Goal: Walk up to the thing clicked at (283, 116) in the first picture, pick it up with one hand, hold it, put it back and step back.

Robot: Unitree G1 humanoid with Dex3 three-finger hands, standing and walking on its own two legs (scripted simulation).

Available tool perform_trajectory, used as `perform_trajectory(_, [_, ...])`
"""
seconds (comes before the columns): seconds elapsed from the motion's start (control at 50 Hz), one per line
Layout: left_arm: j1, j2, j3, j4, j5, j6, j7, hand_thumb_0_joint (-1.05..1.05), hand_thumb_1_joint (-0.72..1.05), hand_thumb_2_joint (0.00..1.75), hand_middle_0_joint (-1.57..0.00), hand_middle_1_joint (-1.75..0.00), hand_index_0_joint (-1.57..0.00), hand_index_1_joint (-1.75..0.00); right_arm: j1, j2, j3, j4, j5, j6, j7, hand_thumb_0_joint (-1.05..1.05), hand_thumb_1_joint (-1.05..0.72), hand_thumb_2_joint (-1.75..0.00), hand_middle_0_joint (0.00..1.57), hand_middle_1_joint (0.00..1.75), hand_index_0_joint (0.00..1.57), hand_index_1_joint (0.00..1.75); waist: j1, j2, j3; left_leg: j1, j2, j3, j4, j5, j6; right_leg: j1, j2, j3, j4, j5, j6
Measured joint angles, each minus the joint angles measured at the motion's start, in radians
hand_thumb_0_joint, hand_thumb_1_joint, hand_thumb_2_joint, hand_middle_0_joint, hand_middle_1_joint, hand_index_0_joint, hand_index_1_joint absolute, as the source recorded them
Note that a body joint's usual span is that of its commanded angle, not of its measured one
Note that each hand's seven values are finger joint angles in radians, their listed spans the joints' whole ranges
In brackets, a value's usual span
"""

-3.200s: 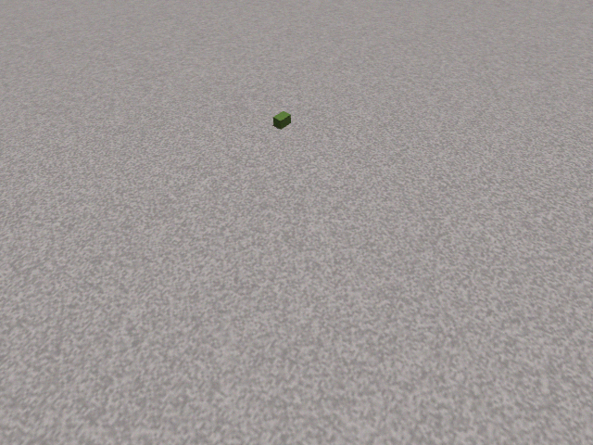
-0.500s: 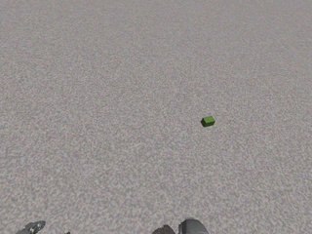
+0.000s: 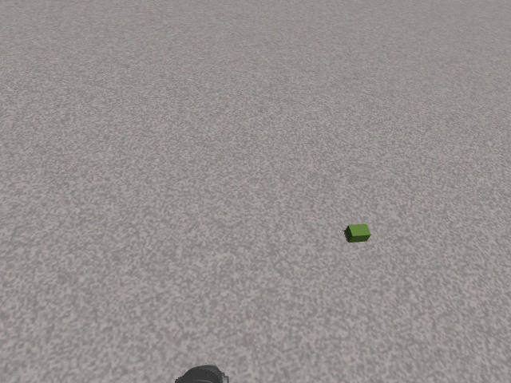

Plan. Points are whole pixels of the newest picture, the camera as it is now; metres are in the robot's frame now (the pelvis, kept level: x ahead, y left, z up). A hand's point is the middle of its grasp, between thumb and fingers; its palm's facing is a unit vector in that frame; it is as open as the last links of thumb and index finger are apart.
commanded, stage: walk up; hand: left
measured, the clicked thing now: (357, 233) +0.85 -0.46 -0.71
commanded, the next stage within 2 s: none
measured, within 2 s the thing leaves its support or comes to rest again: neither
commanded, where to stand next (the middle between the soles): +0.42 -0.69 m, yaw +5 degrees
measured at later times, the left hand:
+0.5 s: hand out of the picture +0.14 +0.07 -0.13, palm faces +0.02 -0.92 -0.39, open 7.4 cm
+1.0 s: hand (315, 333) +0.24 -0.09 -0.15, palm faces -0.06 -0.96 -0.29, open 7.4 cm
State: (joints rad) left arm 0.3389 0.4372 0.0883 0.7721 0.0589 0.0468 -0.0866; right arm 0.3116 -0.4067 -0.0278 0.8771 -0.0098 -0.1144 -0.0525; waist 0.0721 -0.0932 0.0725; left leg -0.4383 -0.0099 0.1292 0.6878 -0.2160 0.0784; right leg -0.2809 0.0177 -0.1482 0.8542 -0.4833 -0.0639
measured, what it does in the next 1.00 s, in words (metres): steps to the right: right foot, then left foot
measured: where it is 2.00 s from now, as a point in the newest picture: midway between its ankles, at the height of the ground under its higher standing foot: (446, 357)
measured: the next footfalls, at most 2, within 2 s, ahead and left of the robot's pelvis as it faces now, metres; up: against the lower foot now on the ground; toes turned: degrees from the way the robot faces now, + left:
right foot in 0.38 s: +0.15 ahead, -0.36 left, +0.00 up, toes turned -5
left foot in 0.74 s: +0.26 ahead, -0.21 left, +0.00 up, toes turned +7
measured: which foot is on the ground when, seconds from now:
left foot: down 0.00-0.40, up 0.42-0.72, down 0.74-1.00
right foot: up 0.00-0.36, down 0.38-0.74, up 0.76-1.00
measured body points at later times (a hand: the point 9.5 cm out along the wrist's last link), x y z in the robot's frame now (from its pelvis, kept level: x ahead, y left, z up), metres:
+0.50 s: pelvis +0.08 -0.22 +0.00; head +0.08 -0.22 +0.45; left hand +0.13 +0.12 -0.10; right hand +0.12 -0.60 -0.09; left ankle +0.10 -0.04 -0.65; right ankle +0.11 -0.36 -0.71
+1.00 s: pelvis +0.17 -0.37 +0.01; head +0.17 -0.32 +0.46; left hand +0.24 -0.04 -0.12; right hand +0.20 -0.73 -0.05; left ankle +0.22 -0.22 -0.71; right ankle +0.22 -0.56 -0.65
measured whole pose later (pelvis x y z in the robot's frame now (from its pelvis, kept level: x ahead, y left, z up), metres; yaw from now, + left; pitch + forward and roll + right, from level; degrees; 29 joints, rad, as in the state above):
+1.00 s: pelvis +0.17 -0.37 +0.01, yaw +0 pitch -3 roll +1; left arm 0.29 0.47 0.11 0.77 0.06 0.09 -0.11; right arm 0.35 -0.43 -0.05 0.93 -0.02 -0.10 -0.07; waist 0.00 -0.15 0.06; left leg -0.33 0.09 0.08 0.64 -0.26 0.00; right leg -0.54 -0.10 0.11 1.07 -0.35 0.02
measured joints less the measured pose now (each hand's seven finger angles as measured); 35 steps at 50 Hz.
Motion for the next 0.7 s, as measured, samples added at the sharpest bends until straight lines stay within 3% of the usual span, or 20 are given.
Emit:
perform_trajectory(0.04, [-0.005,-0.017,-0.009,0.002,0.005,0.016,-0.001,0.01,0.91,0.90,-0.20,-0.30,-0.20,-0.30,-0.004,-0.007,-0.003,-0.012,0.007,0.008,-0.013,0.01,-0.90,-0.89,0.21,0.30,0.21,0.30,-0.021,-0.012,0.009,0.011,0.011,0.001,0.027,-0.032,-0.004,-0.090,0.011,0.077,0.201,-0.012,0.040])
perform_trajectory(0.08, [-0.010,-0.018,-0.016,0.006,0.006,0.026,-0.008,0.01,0.91,0.90,-0.20,-0.30,-0.20,-0.30,-0.005,-0.007,-0.006,-0.011,0.012,0.013,-0.024,0.01,-0.90,-0.89,0.21,0.30,0.21,0.30,-0.044,-0.025,0.009,0.043,0.029,-0.004,0.010,-0.037,-0.019,-0.165,-0.004,0.129,0.320,0.020,0.057])
perform_trajectory(0.2, [-0.054,0.026,0.016,-0.009,0.000,0.032,-0.034,0.01,0.91,0.90,-0.20,-0.30,-0.20,-0.30,0.042,-0.020,-0.008,0.016,-0.005,0.007,-0.009,0.01,-0.90,-0.89,0.21,0.30,0.21,0.30,-0.075,-0.059,-0.010,0.095,0.092,-0.051,-0.035,-0.039,-0.073,-0.277,-0.120,0.240,0.259,0.139,0.079])
perform_trajectory(0.28, [-0.073,0.056,0.039,-0.004,-0.007,0.042,-0.048,0.01,0.91,0.90,-0.20,-0.30,-0.20,-0.30,0.059,-0.052,-0.020,0.033,-0.020,0.009,0.003,0.01,-0.90,-0.89,0.21,0.30,0.21,0.30,-0.086,-0.048,-0.023,0.097,0.148,-0.082,-0.030,-0.062,-0.093,-0.270,-0.169,0.246,0.119,0.144,0.085])
perform_trajectory(0.34, [-0.074,0.072,0.051,0.009,-0.009,0.046,-0.053,0.01,0.91,0.90,-0.20,-0.30,-0.20,-0.30,0.057,-0.086,-0.033,0.044,-0.027,0.018,0.005,0.01,-0.90,-0.89,0.21,0.30,0.21,0.30,-0.094,-0.024,-0.040,0.085,0.194,-0.108,-0.006,-0.092,-0.096,-0.217,-0.174,0.215,0.006,0.112,0.077])
perform_trajectory(0.36, [-0.069,0.078,0.055,0.012,-0.010,0.041,-0.053,0.01,0.91,0.90,-0.20,-0.30,-0.20,-0.30,0.055,-0.098,-0.037,0.048,-0.028,0.024,0.005,0.01,-0.90,-0.89,0.21,0.30,0.21,0.30,-0.093,-0.015,-0.047,0.078,0.210,-0.116,0.013,-0.110,-0.093,-0.185,-0.169,0.197,-0.041,0.122,0.073])
perform_trajectory(0.4, [-0.063,0.069,0.064,0.024,-0.005,0.024,-0.043,0.01,0.91,0.90,-0.20,-0.30,-0.20,-0.30,0.038,-0.129,-0.050,0.066,-0.032,0.044,-0.005,0.01,-0.90,-0.89,0.21,0.30,0.21,0.30,-0.080,0.035,-0.045,0.047,0.246,-0.174,0.107,-0.223,-0.058,-0.164,-0.124,0.164,-0.040,0.141,0.109])
perform_trajectory(0.44, [-0.056,0.044,0.053,0.026,0.006,0.012,-0.030,0.01,0.91,0.90,-0.20,-0.30,-0.20,-0.30,0.025,-0.139,-0.061,0.091,-0.021,0.071,-0.025,0.01,-0.90,-0.90,0.21,0.30,0.21,0.30,-0.065,0.075,-0.047,-0.028,0.206,-0.231,0.311,-0.309,-0.046,-0.169,-0.100,0.131,0.011,0.101,0.111])
perform_trajectory(0.48, [-0.045,0.013,0.036,0.033,-0.001,0.009,-0.019,0.01,0.91,0.90,-0.20,-0.30,-0.20,-0.30,0.015,-0.128,-0.060,0.114,-0.006,0.084,-0.034,0.01,-0.91,-0.90,0.20,0.30,0.21,0.30,-0.043,0.093,-0.053,-0.084,0.142,-0.200,0.449,-0.292,-0.043,-0.134,-0.093,0.107,-0.020,0.096,0.095])
perform_trajectory(0.52, [-0.021,-0.010,0.020,0.038,-0.004,0.001,-0.012,0.01,0.91,0.90,-0.20,-0.30,-0.20,-0.30,0.000,-0.111,-0.047,0.126,0.008,0.077,-0.029,0.01,-0.91,-0.90,0.20,0.30,0.21,0.30,-0.022,0.107,-0.061,-0.120,0.099,-0.146,0.484,-0.252,-0.041,-0.091,-0.076,0.091,-0.090,0.117,0.076])
perform_trajectory(0.6, [0.012,-0.011,0.010,0.044,-0.003,-0.008,-0.001,0.01,0.91,0.90,-0.20,-0.30,-0.20,-0.30,-0.024,-0.056,-0.015,0.105,0.012,0.036,-0.010,0.01,-0.91,-0.90,0.20,0.30,0.21,0.30,0.009,0.096,-0.041,-0.132,0.053,-0.049,0.350,-0.220,-0.044,-0.026,-0.038,0.066,-0.186,0.141,0.025])
perform_trajectory(0.66, [0.017,0.000,0.007,0.033,0.002,-0.009,0.006,0.01,0.90,0.90,-0.20,-0.30,-0.20,-0.30,-0.031,-0.015,0.004,0.085,0.009,0.018,0.001,0.01,-0.91,-0.89,0.20,0.30,0.21,0.30,0.023,0.073,-0.012,-0.107,0.030,-0.018,0.201,-0.190,-0.037,0.003,-0.010,0.040,-0.211,0.134,0.004])
perform_trajectory(0.7, [0.016,0.007,0.003,0.022,0.002,-0.003,0.008,0.01,0.90,0.90,-0.20,-0.30,-0.20,-0.30,-0.027,0.006,0.011,0.072,0.010,0.010,0.003,0.01,-0.91,-0.89,0.21,0.30,0.21,0.30,0.026,0.053,0.003,-0.059,0.016,-0.007,0.077,-0.105,-0.033,0.012,0.002,0.023,-0.197,0.109,-0.007])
